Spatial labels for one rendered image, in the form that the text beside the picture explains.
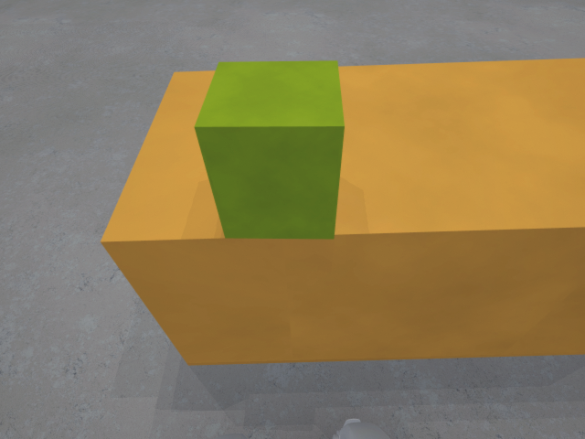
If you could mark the pedestal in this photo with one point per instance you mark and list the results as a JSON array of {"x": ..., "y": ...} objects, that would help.
[{"x": 459, "y": 230}]

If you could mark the carton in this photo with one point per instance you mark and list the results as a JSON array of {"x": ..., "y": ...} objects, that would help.
[{"x": 271, "y": 135}]

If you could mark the right robot shin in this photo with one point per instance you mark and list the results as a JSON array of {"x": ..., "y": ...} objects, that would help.
[{"x": 351, "y": 421}]

